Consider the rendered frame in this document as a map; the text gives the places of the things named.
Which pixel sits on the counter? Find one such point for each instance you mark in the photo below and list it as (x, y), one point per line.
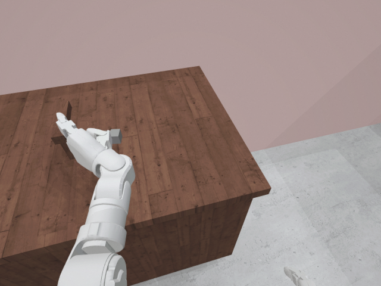
(195, 178)

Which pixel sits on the robot left hand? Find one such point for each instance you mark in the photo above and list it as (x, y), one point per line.
(85, 145)

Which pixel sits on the robot right hand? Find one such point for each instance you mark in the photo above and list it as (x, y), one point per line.
(298, 277)

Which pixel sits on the robot left forearm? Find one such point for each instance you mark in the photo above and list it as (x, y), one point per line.
(104, 230)

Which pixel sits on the robot left upper arm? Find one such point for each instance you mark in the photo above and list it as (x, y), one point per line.
(104, 269)

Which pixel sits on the tap lever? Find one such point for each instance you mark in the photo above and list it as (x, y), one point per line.
(116, 136)

